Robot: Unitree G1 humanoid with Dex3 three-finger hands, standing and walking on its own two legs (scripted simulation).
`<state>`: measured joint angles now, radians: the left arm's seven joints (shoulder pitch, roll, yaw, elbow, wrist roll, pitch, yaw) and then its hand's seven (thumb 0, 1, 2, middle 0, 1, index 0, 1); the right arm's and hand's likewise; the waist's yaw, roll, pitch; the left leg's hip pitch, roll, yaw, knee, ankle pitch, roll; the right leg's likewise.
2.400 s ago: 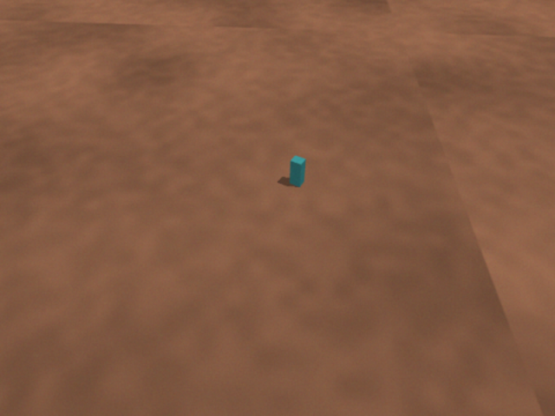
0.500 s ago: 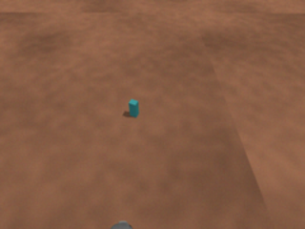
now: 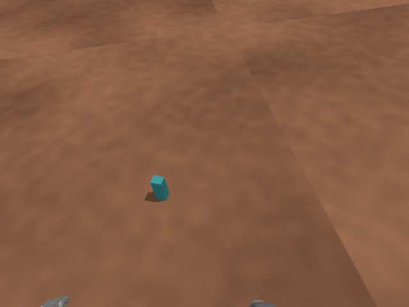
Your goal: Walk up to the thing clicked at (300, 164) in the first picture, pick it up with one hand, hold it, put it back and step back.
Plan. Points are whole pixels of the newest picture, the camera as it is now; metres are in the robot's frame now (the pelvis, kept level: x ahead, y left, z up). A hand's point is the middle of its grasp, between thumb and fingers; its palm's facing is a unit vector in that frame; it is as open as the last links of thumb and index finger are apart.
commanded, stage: walk up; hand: left
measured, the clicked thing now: (160, 188) +0.85 +0.27 -0.67
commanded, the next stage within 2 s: none
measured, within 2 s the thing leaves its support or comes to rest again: neither
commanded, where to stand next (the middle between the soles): +0.53 +0.07 m, yaw +0 degrees
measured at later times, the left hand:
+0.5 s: hand (56, 295) +0.21 +0.35 -0.14, palm faces -0.04 -0.93 -0.36, open 7.4 cm
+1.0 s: hand (97, 188) +0.47 +0.31 -0.11, palm faces -0.07 -0.92 -0.39, open 7.4 cm
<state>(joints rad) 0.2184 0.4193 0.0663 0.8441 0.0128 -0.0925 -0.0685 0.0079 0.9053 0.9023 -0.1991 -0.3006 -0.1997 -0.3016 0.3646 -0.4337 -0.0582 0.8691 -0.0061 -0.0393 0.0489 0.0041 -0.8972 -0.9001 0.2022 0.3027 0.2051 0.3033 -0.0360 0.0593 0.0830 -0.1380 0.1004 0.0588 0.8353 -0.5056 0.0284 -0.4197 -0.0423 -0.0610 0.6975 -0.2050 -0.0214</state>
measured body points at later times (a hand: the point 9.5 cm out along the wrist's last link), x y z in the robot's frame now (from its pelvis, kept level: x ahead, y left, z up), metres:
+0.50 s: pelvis +0.19 +0.07 +0.01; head +0.20 +0.09 +0.46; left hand +0.21 +0.40 -0.11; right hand +0.28 -0.26 -0.07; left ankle +0.25 +0.17 -0.71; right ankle +0.12 -0.10 -0.66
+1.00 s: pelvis +0.36 +0.05 +0.01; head +0.38 +0.03 +0.46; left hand +0.47 +0.36 -0.08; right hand +0.37 -0.26 -0.12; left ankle +0.27 +0.17 -0.66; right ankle +0.43 -0.05 -0.71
